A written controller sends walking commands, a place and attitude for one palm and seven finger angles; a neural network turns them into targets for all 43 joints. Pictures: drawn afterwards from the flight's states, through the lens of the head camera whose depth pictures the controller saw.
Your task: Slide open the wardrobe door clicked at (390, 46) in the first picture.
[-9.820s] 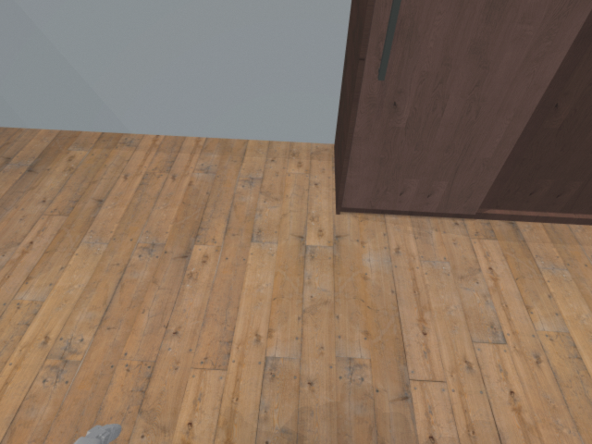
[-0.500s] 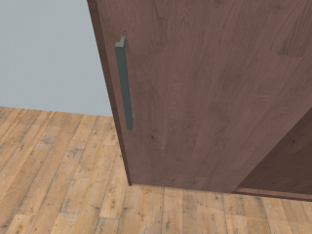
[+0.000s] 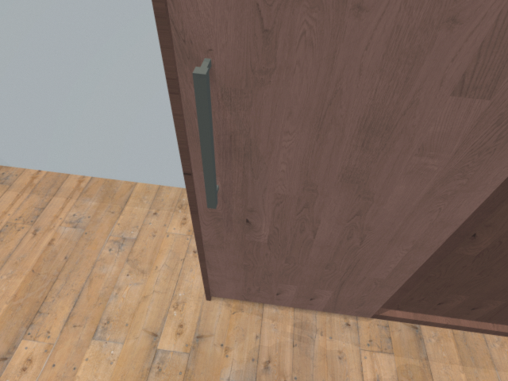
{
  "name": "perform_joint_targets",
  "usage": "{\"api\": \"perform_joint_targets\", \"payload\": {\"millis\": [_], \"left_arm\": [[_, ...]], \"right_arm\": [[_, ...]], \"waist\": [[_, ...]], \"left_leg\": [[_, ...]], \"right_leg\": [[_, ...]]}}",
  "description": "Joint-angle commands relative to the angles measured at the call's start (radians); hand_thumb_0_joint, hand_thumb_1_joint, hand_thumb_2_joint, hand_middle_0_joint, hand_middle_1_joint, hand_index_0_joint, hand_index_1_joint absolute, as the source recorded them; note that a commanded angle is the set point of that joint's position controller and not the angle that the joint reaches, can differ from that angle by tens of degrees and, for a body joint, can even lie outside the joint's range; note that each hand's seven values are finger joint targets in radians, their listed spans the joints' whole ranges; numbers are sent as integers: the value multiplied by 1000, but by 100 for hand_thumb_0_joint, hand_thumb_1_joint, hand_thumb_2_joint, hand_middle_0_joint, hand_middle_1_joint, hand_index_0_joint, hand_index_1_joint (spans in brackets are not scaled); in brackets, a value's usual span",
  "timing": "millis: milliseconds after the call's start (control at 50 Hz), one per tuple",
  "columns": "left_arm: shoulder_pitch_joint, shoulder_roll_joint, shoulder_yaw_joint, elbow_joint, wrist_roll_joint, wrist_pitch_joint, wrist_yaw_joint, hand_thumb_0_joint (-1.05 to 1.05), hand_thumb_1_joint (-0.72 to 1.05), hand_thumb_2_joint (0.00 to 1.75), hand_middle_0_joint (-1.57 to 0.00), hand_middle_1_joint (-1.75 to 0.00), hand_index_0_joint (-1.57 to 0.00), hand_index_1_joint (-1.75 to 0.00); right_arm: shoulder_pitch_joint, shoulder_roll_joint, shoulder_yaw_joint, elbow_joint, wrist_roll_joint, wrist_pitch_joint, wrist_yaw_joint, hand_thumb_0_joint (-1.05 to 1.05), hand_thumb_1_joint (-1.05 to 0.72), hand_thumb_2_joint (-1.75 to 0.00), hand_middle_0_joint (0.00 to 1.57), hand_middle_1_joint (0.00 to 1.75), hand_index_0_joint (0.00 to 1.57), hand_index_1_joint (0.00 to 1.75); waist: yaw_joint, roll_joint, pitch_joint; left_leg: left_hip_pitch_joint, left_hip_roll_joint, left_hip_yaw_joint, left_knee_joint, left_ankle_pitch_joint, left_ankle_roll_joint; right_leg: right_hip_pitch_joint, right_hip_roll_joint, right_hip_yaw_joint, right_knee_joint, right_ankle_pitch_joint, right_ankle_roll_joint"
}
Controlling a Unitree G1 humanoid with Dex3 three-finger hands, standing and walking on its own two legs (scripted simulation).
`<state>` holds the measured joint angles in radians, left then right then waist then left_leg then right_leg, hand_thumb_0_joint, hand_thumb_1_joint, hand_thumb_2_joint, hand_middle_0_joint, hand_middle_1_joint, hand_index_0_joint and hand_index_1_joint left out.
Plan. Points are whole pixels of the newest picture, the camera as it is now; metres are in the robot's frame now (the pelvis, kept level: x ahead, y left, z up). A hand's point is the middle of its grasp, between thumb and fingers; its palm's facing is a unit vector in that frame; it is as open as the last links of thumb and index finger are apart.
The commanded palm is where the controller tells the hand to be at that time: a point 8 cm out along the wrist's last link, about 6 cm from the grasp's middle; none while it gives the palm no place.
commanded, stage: raise the hand with hooked fingers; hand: left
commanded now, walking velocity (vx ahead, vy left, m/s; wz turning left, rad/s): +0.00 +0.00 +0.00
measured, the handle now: (210, 145) +0.50 +0.12 +0.09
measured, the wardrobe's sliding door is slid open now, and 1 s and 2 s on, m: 0.00 0.00 0.00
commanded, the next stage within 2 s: none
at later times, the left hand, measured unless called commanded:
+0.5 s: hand out of the picture +0.12 +0.20 -0.07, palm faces +0.06 -1.00 +0.01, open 8.8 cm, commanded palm +0.12 +0.25 -0.02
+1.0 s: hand (85, 333) +0.17 +0.25 +0.02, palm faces +0.04 -1.00 -0.08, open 11.8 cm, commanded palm +0.15 +0.29 +0.03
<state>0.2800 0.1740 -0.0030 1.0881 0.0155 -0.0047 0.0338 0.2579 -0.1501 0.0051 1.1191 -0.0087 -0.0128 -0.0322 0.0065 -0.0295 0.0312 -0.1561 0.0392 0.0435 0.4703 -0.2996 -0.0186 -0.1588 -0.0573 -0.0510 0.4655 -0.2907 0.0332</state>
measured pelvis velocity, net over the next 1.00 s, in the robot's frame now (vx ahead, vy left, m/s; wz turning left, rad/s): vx -0.04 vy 0.01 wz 0.03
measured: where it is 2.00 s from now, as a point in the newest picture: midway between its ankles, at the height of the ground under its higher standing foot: outside the picture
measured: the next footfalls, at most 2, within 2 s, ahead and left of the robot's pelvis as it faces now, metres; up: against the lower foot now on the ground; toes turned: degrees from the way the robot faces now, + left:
none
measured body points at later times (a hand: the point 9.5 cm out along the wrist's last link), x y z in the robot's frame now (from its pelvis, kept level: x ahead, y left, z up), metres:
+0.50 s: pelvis -0.05 -0.02 -0.06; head -0.01 +0.01 +0.38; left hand +0.11 +0.25 -0.06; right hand +0.17 -0.28 -0.09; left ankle -0.03 +0.13 -0.74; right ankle -0.03 -0.14 -0.74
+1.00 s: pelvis -0.04 +0.01 -0.05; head +0.00 +0.01 +0.40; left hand +0.17 +0.30 +0.02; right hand +0.11 -0.24 -0.13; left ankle -0.03 +0.13 -0.74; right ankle -0.03 -0.14 -0.74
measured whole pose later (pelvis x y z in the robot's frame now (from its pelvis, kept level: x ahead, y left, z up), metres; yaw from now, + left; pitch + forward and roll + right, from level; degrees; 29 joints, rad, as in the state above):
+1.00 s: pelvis -0.04 +0.01 -0.05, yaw +1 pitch +9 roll -2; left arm 0.32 0.32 0.35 0.04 -0.35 -0.30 -0.40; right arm 0.31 -0.25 0.01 0.58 0.05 -0.26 -0.06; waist 0.00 0.03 -0.08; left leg -0.68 0.05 -0.01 0.97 -0.45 -0.01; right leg -0.64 -0.06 -0.07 0.91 -0.43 0.03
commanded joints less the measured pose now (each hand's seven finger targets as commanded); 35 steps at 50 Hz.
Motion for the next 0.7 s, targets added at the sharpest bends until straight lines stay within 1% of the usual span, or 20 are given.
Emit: {"api": "perform_joint_targets", "payload": {"millis": [0, 20, 40, 60, 80, 100, 120, 160, 200, 220, 240, 260, 300, 360, 440, 500, 560, 580, 620, 680], "left_arm": [[55, 97, 22, -34, -1, -11, 3, 0, 90, 90, -20, -30, -20, -30], [96, 121, 19, 6, 7, -26, 42, 0, 90, 90, -20, -30, -20, -30], [-627, 313, 141, -1624, -213, -244, 28, 0, 88, 89, -20, -32, -20, -32], [-431, 372, 209, -1496, -147, -207, 78, 0, 85, 88, -20, -33, -20, -33], [-138, 187, 103, -1270, -135, -154, 94, 0, 83, 87, -21, -34, -21, -34], [158, -28, -10, -1044, -152, -45, 92, 0, 81, 86, -21, -36, -21, -36], [46, -50, -24, -1201, -183, -50, 64, 0, 78, 85, -21, -37, -21, -37], [33, -11, 20, -1134, -159, -156, 8, 0, 74, 83, -21, -40, -21, -40], [255, -71, 52, -876, -183, -261, -78, 0, 69, 81, -22, -43, -22, -43], [308, -55, 86, -840, -204, -333, -138, 0, 67, 80, -22, -45, -22, -45], [351, -21, 127, -838, -225, -402, -205, 0, 64, 79, -22, -47, -22, -47], [374, 47, 201, -792, -239, -452, -279, 0, 62, 78, -22, -48, -22, -48], [289, 151, 280, -790, -273, -527, -422, 0, 57, 76, -22, -51, -22, -51], [178, 273, 416, -927, -314, -532, -463, 0, 50, 73, -23, -55, -23, -55], [-60, 277, 405, -1348, -365, -621, -400, 0, 41, 69, -24, -62, -24, -62], [-127, 199, 265, -1459, -350, -673, -390, 0, 34, 66, -24, -66, -24, -66], [-172, 163, 164, -1338, -356, -626, -461, 0, 27, 63, -25, -70, -25, -70], [-168, 204, 181, -1273, -343, -581, -484, 0, 25, 62, -25, -72, -25, -72], [-133, 268, 236, -1150, -323, -465, -519, 0, 20, 60, -25, -75, -25, -75], [-40, 345, 363, -1091, -344, -294, -545, 0, 13, 57, -25, -80, -25, -80]], "right_arm": [[56, -101, -15, -36, -2, -13, -1, 0, -90, -90, 20, 30, 20, 30], [-14, -145, -23, -102, 7, -18, 9, 0, -90, -90, 20, 30, 20, 30], [0, -274, -40, -444, 58, -181, -29, 0, -90, -90, 20, 30, 20, 30], [-96, -168, 10, -380, 46, -254, -64, 0, -90, -90, 20, 30, 20, 30], [-41, -187, -22, -345, 34, -292, -61, 0, -90, -90, 20, 30, 20, 30], [-40, -141, -26, -326, 65, -298, -44, 0, -90, -90, 20, 30, 20, 30], [-40, -181, -42, -392, 65, -306, -39, 0, -90, -90, 20, 30, 20, 30], [-49, -213, -70, -456, 39, -330, -39, 0, -90, -90, 20, 30, 20, 30], [-70, -210, -84, -494, 27, -324, -22, 0, -90, -90, 20, 30, 20, 30], [-86, -212, -95, -517, 24, -321, -12, 0, -90, -90, 20, 30, 20, 30], [-103, -216, -105, -547, 22, -318, -1, 0, -90, -90, 20, 30, 20, 30], [-113, -232, -115, -582, 25, -308, 16, 0, -90, -90, 20, 30, 20, 30], [-154, -257, -118, -672, 30, -295, 28, 0, -90, -90, 20, 30, 20, 30], [-144, -239, -115, -737, 41, -269, 13, 0, -90, -90, 20, 30, 20, 30], [-102, -196, -96, -771, 40, -277, -10, 0, -90, -90, 20, 30, 20, 30], [-60, -197, -80, -714, 34, -300, -33, 0, -90, -90, 20, 30, 20, 30], [-56, -234, -59, -670, 51, -331, -52, 0, -90, -90, 20, 30, 20, 30], [-48, -244, -64, -661, 57, -333, -58, 0, -90, -90, 20, 30, 20, 30], [-52, -259, -65, -669, 66, -325, -68, 0, -90, -90, 20, 30, 20, 30], [-74, -253, -60, -724, 70, -303, -67, 0, -90, -90, 20, 30, 20, 30]], "waist": [[4, 41, 25], [14, 60, 88], [-80, 294, -434], [-20, 397, -309], [-14, 356, -355], [-33, 212, -223], [-36, 141, -140], [-65, -22, -57], [-14, -274, 21], [10, -336, 14], [31, -331, -3], [58, -245, -23], [42, -171, -100], [80, -11, -210], [31, 201, -378], [-51, 225, -358], [-109, 162, -240], [-115, 111, -225], [-96, 42, -206], [-3, 61, -293]], "left_leg": [[-59, 54, -49, -84, 219, 36], [-127, 64, -26, 88, 313, 4], [182, -27, -33, -39, 478, 30], [213, 3, 6, -35, 532, 25], [161, 12, -24, -23, 573, 8], [82, 14, -48, -27, 517, 11], [6, 8, -64, -6, 420, 11], [-130, -29, -56, 75, 234, 18], [-326, -31, -52, 147, 86, 7], [-399, -36, -43, 185, 30, 3], [-442, -43, -25, 216, -3, -3], [-447, -53, -11, 244, 21, -8], [-486, -74, 9, 321, 6, -8], [-549, -86, 30, 387, -45, 11], [-456, -56, 1, 441, -7, 28], [-444, -38, -29, 489, -14, 38], [-489, -25, -65, 503, -64, 44], [-519, -24, -64, 501, -91, 43], [-563, -30, -64, 469, -129, 43], [-518, -43, -53, 403, -63, 40]], "right_leg": [[8, -58, 54, -70, 213, -51], [-50, -107, 104, -52, 511, -48], [82, 0, -5, 37, 497, -69], [-9, 29, -7, 87, 316, -69], [-36, 32, -51, 113, 185, -68], [-114, 31, -61, 97, 128, -50], [-122, 30, -71, 80, 160, -42], [-201, 37, -81, 72, 134, -37], [-342, 53, -97, 142, 5, -32], [-382, 52, -84, 177, -51, -31], [-397, 50, -68, 203, -89, -36], [-372, 44, -46, 235, -55, -54], [-354, 28, -5, 279, -41, -65], [-367, 11, 75, 301, -142, -54], [-395, 29, 94, 351, -126, -52], [-497, 50, 79, 382, -100, -57], [-554, 65, 61, 374, -124, -51], [-550, 61, 70, 353, -153, -43], [-534, 55, 80, 309, -232, -37], [-411, 40, 59, 300, -173, -39]]}}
